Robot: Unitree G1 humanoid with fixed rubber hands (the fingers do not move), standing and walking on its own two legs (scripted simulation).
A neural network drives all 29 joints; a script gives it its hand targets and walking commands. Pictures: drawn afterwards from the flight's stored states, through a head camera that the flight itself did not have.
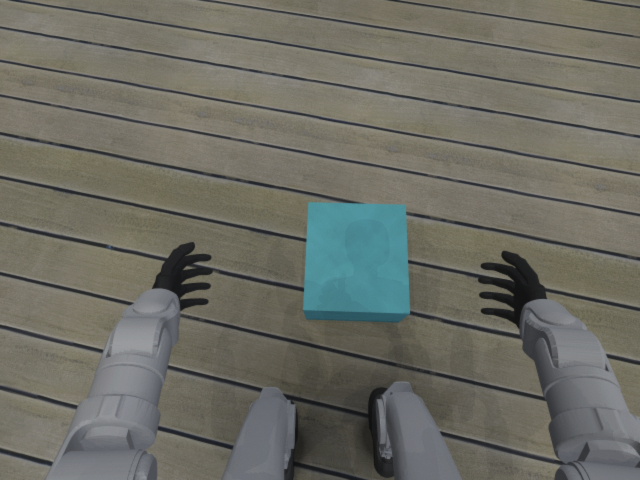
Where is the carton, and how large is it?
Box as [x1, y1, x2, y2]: [303, 202, 409, 322]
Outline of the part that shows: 308,202 303,311 306,318 397,322 409,313 405,205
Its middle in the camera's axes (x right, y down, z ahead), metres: +0.10 +0.05 +1.06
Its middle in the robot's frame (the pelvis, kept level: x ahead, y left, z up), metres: +0.54 -0.07 -0.61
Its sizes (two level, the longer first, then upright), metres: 0.286 0.257 0.160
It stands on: the floor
